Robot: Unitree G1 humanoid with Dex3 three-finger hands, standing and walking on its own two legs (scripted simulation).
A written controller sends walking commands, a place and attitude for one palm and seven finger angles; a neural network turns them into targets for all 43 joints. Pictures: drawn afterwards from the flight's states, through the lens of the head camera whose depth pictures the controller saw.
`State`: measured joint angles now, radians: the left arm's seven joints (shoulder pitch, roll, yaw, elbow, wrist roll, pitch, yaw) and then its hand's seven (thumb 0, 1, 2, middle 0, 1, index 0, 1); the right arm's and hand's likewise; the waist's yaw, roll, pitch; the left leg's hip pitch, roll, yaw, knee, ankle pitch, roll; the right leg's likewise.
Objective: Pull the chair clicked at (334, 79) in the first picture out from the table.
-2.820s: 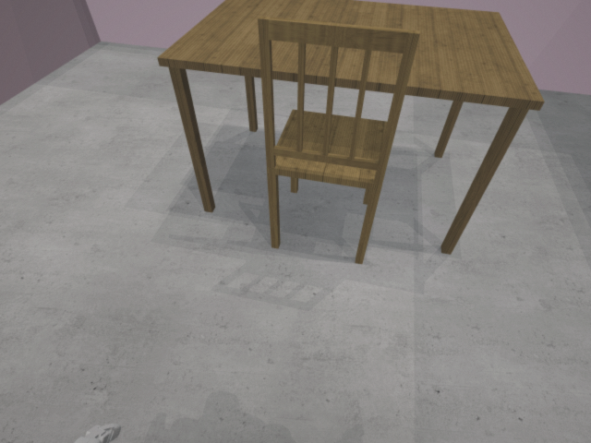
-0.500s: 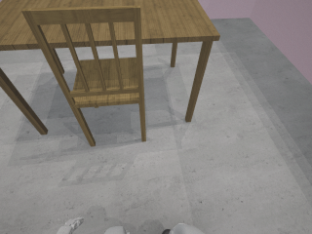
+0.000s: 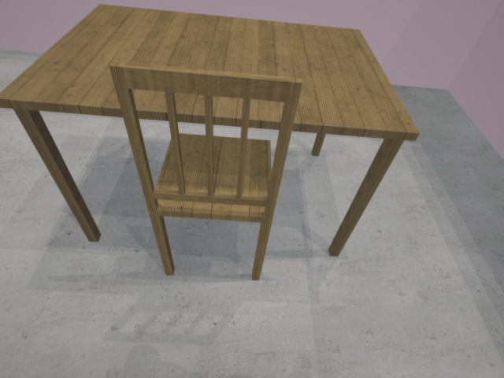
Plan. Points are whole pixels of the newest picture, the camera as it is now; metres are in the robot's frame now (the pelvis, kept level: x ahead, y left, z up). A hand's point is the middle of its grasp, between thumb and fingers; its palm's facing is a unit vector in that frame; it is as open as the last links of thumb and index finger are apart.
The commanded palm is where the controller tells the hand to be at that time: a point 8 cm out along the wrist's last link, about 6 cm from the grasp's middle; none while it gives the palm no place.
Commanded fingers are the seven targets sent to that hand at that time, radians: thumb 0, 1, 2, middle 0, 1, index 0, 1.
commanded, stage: take the last steps up to it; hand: left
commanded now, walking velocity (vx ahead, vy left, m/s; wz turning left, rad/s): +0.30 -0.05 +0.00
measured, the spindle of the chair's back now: (209, 152) +0.66 +0.15 -0.06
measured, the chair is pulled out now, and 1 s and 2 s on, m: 0.00 0.00 0.00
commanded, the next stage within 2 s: come to a stop and stand still in 0.38 s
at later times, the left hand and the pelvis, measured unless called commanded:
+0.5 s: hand (194, 330) +0.24 +0.12 -0.17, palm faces +0.07 -0.98 -0.20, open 7.3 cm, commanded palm none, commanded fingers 0.00 0.90 0.90 -0.20 -0.30 -0.20 -0.30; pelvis +0.17 -0.06 -0.01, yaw +1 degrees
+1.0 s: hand (166, 362) +0.19 +0.16 -0.18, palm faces +0.08 -0.98 -0.18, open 7.4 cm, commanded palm none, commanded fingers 0.00 0.90 0.90 -0.20 -0.30 -0.20 -0.30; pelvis +0.19 -0.02 +0.00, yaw +0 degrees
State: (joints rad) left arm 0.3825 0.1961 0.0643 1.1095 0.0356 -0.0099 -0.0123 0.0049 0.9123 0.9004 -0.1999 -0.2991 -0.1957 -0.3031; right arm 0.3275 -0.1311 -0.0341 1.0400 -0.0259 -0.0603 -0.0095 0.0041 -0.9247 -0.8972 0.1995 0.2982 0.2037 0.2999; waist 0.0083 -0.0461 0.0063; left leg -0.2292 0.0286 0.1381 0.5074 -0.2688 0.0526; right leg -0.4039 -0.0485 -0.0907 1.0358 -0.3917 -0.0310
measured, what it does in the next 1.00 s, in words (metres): walks ahead: right foot, then left foot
